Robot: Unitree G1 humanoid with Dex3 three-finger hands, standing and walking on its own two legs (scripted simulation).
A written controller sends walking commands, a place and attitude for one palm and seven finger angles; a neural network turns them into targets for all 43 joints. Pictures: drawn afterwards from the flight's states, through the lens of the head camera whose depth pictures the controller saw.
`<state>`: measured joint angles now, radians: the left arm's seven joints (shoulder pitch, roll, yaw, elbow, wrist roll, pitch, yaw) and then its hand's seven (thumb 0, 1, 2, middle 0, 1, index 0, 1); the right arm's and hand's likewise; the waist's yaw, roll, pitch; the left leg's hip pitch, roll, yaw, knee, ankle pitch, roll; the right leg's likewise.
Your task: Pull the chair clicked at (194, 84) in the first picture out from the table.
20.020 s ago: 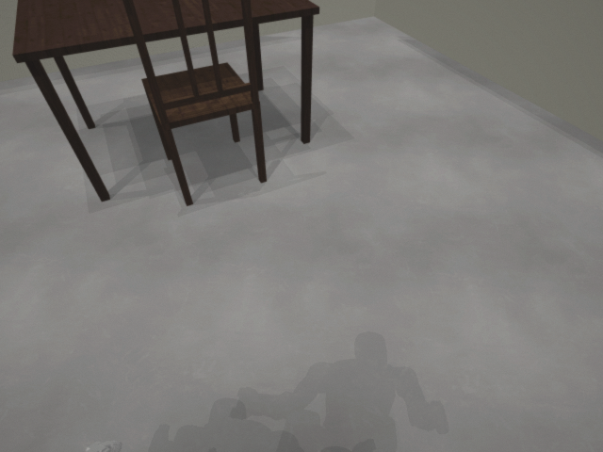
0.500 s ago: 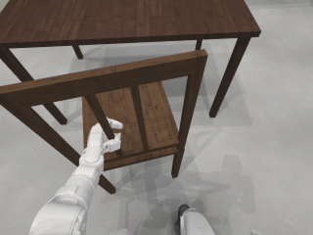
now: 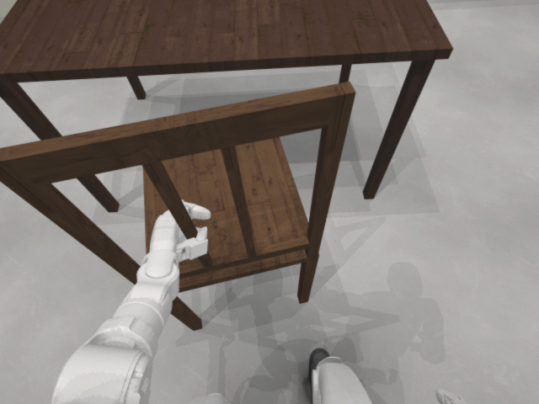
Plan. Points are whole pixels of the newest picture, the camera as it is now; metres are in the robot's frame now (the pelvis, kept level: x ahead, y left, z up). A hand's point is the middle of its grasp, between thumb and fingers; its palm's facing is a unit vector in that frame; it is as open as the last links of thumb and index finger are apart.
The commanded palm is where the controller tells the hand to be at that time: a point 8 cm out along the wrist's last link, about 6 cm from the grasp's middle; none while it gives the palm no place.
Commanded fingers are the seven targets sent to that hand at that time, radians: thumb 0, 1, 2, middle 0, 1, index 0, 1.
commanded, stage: step backward, pulling the chair out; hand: left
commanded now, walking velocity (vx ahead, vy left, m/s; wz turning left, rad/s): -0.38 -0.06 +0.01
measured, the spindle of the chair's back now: (186, 225) +0.39 +0.14 -0.03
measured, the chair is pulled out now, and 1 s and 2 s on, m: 0.26 0.27 0.27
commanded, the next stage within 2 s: stop walking, hand still on the chair in 0.02 s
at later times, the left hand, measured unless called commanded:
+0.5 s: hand (198, 250) +0.35 +0.12 -0.05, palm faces +0.00 -0.98 -0.21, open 5.3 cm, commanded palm +0.34 +0.18 -0.03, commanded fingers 0.00 0.90 0.90 -0.50 -1.45 -0.50 -1.45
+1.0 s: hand (197, 251) +0.35 +0.13 -0.05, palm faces -0.08 -0.98 -0.19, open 5.3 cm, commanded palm +0.34 +0.18 -0.03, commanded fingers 0.00 0.90 0.90 -0.50 -1.45 -0.50 -1.45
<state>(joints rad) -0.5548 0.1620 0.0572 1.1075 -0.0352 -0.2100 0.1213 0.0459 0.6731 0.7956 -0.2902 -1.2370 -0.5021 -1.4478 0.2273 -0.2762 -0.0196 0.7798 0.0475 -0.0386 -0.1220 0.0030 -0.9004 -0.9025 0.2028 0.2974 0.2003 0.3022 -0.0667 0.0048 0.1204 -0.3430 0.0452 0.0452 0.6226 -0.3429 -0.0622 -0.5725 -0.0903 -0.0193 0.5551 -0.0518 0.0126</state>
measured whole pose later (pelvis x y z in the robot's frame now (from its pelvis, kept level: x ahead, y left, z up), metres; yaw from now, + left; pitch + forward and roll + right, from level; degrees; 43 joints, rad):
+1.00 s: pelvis +0.07 +0.03 +0.01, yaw -2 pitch +0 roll +0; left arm -0.12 0.11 -0.08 0.66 0.00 -0.07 0.12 0.06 0.69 0.75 -0.22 -1.28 -0.50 -1.45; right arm 0.20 -0.21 0.01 0.65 0.02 0.07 -0.11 0.00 -0.90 -0.90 0.20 0.30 0.20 0.30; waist -0.04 0.01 0.09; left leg -0.07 0.06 0.08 0.47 -0.39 -0.04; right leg -0.35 -0.07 -0.01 0.49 -0.13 0.04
